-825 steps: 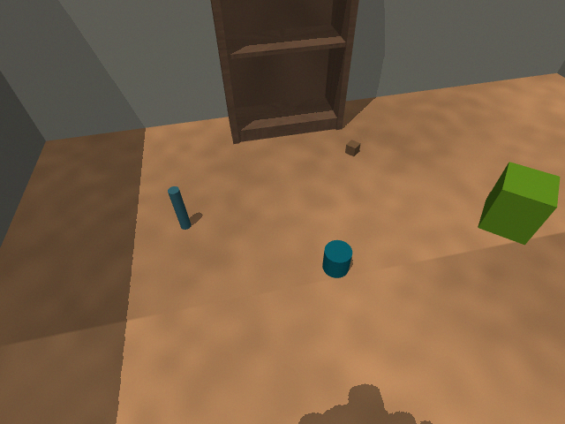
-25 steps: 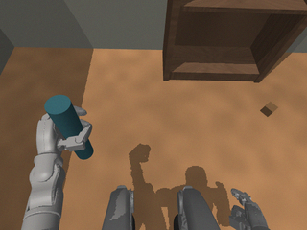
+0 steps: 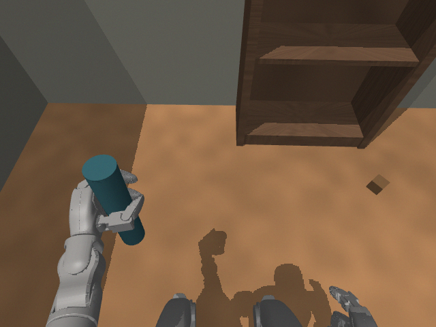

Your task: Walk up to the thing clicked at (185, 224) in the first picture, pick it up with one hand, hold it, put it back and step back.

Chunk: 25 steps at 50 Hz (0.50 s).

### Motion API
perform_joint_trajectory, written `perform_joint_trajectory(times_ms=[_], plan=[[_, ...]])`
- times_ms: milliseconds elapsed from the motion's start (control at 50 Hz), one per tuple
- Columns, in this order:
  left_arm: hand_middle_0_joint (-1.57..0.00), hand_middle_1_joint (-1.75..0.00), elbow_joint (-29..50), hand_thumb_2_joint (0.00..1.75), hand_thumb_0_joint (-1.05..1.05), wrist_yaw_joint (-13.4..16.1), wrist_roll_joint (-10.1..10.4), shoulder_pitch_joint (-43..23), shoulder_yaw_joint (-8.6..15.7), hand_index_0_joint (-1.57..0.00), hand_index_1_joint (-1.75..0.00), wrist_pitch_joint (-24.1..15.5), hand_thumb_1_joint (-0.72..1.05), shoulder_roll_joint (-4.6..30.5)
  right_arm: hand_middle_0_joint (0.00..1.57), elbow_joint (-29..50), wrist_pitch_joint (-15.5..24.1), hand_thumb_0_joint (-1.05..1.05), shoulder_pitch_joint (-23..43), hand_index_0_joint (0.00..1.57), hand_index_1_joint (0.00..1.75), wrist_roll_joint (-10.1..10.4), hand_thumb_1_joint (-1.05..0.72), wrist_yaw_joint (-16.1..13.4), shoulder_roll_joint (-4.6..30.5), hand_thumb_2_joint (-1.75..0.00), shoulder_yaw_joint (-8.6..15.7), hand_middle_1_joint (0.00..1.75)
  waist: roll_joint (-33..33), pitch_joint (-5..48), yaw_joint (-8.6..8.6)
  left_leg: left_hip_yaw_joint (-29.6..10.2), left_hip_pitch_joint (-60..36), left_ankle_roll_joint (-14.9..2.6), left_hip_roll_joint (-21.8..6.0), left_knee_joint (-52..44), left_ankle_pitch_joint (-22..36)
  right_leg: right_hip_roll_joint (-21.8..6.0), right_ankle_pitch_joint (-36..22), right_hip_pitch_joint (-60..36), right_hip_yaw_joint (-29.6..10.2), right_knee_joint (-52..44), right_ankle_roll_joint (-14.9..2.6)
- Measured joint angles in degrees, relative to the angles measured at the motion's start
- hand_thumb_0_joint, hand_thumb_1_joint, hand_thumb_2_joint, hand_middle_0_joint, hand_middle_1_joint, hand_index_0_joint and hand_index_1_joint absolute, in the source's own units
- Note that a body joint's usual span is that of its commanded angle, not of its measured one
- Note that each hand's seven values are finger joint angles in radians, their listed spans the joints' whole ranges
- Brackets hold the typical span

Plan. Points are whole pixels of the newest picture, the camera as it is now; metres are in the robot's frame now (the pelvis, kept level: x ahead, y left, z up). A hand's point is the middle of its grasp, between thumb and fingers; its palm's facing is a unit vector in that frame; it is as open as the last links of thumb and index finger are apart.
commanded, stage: lift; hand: left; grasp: from the side
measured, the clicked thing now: (119, 207) +0.34 +0.19 +0.01
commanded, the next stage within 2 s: hold in 0.54 s
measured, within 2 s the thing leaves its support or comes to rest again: neither
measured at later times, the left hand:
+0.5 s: hand (124, 188) +0.35 +0.17 +0.07, palm faces +0.12 -0.99 -0.02, open 6.5 cm
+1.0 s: hand (121, 178) +0.36 +0.17 +0.09, palm faces +0.13 -0.99 -0.01, open 6.5 cm
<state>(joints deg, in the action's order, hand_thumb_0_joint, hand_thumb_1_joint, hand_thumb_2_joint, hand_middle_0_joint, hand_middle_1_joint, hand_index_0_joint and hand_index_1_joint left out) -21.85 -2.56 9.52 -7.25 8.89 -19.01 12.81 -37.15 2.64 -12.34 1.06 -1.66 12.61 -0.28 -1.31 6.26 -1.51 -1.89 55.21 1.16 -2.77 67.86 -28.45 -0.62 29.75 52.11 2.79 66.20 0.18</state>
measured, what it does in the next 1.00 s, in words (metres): rises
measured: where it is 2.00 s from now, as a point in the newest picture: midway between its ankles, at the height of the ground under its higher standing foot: outside the picture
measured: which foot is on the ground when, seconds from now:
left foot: down 0.00-1.00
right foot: down 0.00-1.00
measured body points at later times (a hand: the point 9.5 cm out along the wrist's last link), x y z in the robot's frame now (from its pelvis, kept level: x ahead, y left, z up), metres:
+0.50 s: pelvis +0.02 +0.00 +0.04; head +0.08 +0.00 +0.48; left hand +0.34 +0.22 +0.07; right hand +0.15 -0.25 -0.07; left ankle +0.04 +0.13 -0.64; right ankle +0.02 -0.13 -0.64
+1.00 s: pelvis +0.03 +0.00 +0.05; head +0.07 +0.00 +0.50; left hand +0.34 +0.22 +0.10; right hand +0.15 -0.24 -0.06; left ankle +0.04 +0.13 -0.64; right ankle +0.02 -0.13 -0.64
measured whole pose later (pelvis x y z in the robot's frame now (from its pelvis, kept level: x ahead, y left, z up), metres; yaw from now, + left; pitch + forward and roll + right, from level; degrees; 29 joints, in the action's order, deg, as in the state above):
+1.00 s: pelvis +0.03 +0.00 +0.05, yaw +0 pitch +8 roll -1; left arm -24.0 -1.2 9.4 -6.5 7.7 -19.6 10.2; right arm -38.3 0.9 -13.3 0.2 -1.5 12.3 0.2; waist -0.7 2.8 -1.1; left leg -0.4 35.1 1.2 -2.7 51.5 -24.3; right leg -0.5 25.3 32.6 1.9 50.0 0.3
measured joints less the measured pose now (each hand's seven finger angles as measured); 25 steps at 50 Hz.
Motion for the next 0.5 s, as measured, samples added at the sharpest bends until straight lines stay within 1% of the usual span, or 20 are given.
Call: perform_joint_trajectory(times_ms=[120, 160, 340, 500], plan=[[-0.95, -1.05, -0.09, 1.07, 0.04, 0.49, 0.15, 0.58, -0.50, -0.93, -1.03, 0.09, 0.06, -1.01, 0.20, -0.12, -0.06, 0.01, -0.18, 0.20, 0.30, -0.18, -0.90, -0.17, -0.18, -0.90, -0.15, 0.30, 0.18, -0.58, 0.00, 0.17, -4.31, 0.14, -0.08, -3.56, 0.97, 0.12, -0.97, -4.18, -0.04, -3.45, -0.11], [-0.95, -1.05, -0.33, 1.07, 0.04, 0.69, -0.09, 0.54, -0.64, -0.93, -1.03, 0.09, 0.06, -1.28, 0.20, -0.16, -0.09, 0.01, -0.19, 0.20, 0.30, -0.30, -0.90, -0.20, -0.21, -0.90, -0.15, 0.30, 0.30, -0.78, 0.05, 0.24, -5.66, 0.20, -0.10, -4.67, 1.29, 0.15, -1.28, -5.47, -0.07, -4.50, -0.17], [-0.95, -1.05, -1.44, 1.07, 0.04, 0.91, -0.35, 0.30, -0.37, -0.93, -1.03, -0.33, 0.06, -1.58, 0.20, 0.01, -0.48, 0.01, 0.04, 0.20, 0.30, -0.73, -0.90, -0.30, -0.29, -0.90, 0.02, 0.30, 0.50, -1.75, -0.04, 0.46, -10.32, 0.32, -0.09, -8.81, 2.51, 0.19, -2.46, -9.98, -0.14, -8.47, -0.24], [-0.95, -1.05, -2.55, 1.07, 0.04, 0.77, -0.27, 0.47, -0.66, -0.93, -1.03, -0.49, 0.06, -1.86, 0.20, -0.53, -0.78, 0.01, -0.16, 0.20, 0.30, -0.92, -0.90, -0.26, -0.19, -0.90, 0.11, 0.30, 0.56, -2.17, 0.09, 0.70, -13.45, 0.24, -0.05, -11.35, 3.00, 0.18, -3.07, -13.09, -0.29, -11.11, -0.15]])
